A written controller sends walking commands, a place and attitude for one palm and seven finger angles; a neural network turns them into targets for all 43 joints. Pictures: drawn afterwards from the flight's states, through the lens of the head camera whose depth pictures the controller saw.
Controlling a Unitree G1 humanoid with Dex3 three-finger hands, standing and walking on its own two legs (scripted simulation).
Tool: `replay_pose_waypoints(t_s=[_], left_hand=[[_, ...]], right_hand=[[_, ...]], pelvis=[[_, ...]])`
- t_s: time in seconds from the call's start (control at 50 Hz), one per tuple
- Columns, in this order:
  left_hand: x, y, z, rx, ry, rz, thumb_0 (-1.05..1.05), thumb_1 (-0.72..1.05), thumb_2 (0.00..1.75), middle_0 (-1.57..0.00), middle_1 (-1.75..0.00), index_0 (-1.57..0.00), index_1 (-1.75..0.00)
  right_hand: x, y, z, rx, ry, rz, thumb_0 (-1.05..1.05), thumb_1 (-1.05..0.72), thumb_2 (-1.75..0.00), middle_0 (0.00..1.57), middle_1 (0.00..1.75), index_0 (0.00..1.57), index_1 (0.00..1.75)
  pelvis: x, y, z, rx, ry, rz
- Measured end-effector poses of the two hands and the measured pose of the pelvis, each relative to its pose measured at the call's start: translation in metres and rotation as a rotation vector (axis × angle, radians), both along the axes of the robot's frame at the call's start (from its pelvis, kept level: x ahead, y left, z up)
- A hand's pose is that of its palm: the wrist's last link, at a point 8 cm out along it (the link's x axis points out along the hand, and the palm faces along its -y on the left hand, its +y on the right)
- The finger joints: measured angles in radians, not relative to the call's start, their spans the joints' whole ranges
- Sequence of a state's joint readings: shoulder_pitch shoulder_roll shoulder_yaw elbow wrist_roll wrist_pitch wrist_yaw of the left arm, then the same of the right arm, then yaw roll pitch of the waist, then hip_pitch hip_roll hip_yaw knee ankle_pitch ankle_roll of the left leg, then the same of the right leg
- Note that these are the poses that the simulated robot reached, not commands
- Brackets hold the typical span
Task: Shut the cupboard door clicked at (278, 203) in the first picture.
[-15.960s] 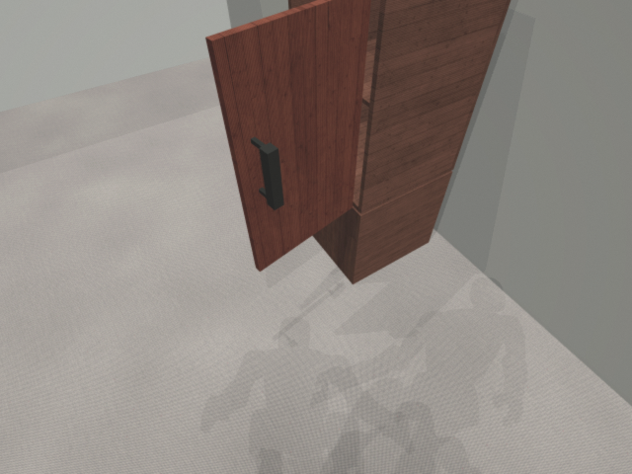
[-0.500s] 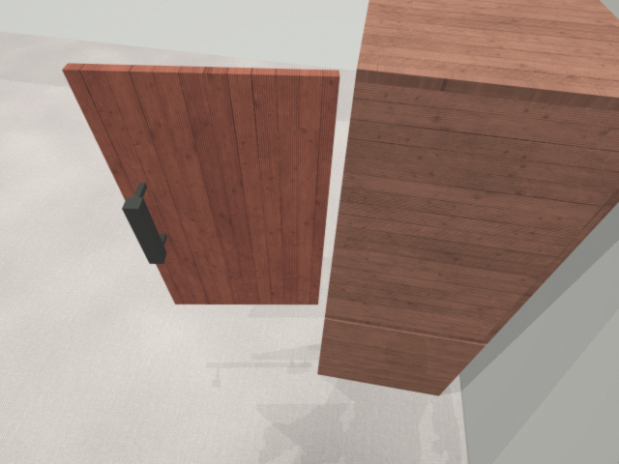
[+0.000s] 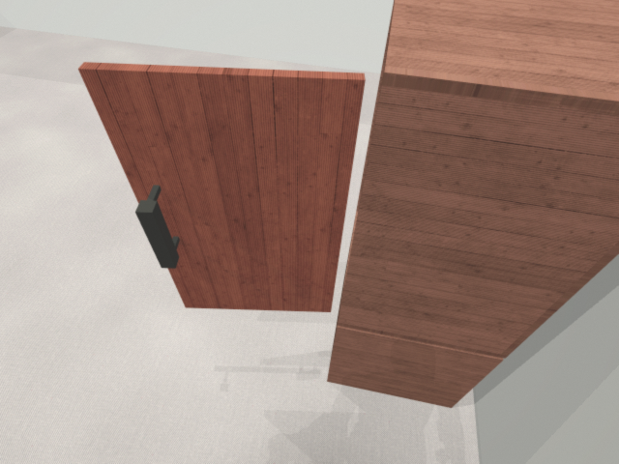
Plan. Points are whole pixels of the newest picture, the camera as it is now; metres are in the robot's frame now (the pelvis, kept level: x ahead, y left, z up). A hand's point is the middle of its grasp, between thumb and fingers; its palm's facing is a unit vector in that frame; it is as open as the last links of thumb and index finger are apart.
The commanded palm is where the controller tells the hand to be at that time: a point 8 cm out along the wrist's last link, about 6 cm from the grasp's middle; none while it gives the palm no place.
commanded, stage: shuffle to correct the standing spot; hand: left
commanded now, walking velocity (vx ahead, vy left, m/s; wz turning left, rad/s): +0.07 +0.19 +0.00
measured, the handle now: (162, 227) +0.47 +0.29 -0.01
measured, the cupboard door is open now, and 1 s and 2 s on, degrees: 100 100 100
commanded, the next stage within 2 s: come to a stop and stand still in 0.08 s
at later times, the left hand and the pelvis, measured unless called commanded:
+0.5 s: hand out of the picture +0.03 +0.28 -0.17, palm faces +0.11 -0.96 -0.27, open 7.4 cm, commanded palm none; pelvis +0.03 +0.08 +0.00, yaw +1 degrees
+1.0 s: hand out of the picture +0.06 +0.28 -0.17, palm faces +0.03 -0.97 -0.24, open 7.4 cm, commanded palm none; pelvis +0.02 +0.08 +0.00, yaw +1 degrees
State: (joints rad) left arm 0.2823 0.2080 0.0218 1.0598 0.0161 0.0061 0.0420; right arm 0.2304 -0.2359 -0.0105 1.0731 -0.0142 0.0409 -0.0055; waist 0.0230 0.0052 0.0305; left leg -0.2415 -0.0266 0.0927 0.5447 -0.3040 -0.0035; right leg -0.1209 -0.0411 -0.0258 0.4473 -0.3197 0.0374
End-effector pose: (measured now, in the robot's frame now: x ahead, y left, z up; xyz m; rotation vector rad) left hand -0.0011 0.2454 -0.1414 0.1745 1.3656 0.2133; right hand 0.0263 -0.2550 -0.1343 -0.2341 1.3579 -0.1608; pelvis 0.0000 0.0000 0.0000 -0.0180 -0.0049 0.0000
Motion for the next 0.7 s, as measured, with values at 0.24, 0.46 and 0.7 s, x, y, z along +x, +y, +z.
replay_pose_waypoints(t_s=[0.24, 0.46, 0.7], left_hand=[[0.020, 0.055, -0.004, 0.005, 0.059, -0.008, 0.01, 0.91, 0.89, -0.20, -0.30, -0.20, -0.30], [0.028, 0.075, 0.004, 0.033, -0.047, 0.073, 0.00, 0.91, 0.89, -0.20, -0.30, -0.20, -0.30], [0.044, 0.104, -0.009, -0.039, -0.008, 0.009, 0.01, 0.91, 0.89, -0.20, -0.30, -0.20, -0.30]], right_hand=[[-0.008, 0.067, 0.001, 0.010, 0.023, -0.043, 0.01, -0.91, -0.90, 0.20, 0.30, 0.20, 0.30], [0.013, 0.105, -0.006, 0.056, 0.056, -0.053, 0.01, -0.90, -0.90, 0.20, 0.30, 0.21, 0.30], [0.057, 0.131, -0.004, 0.019, -0.105, -0.010, 0.01, -0.91, -0.90, 0.20, 0.30, 0.20, 0.30]], pelvis=[[0.014, 0.051, -0.001, 0.006, 0.011, -0.017], [0.025, 0.071, 0.001, 0.038, -0.006, 0.020], [0.030, 0.109, -0.005, 0.018, -0.007, -0.011]])
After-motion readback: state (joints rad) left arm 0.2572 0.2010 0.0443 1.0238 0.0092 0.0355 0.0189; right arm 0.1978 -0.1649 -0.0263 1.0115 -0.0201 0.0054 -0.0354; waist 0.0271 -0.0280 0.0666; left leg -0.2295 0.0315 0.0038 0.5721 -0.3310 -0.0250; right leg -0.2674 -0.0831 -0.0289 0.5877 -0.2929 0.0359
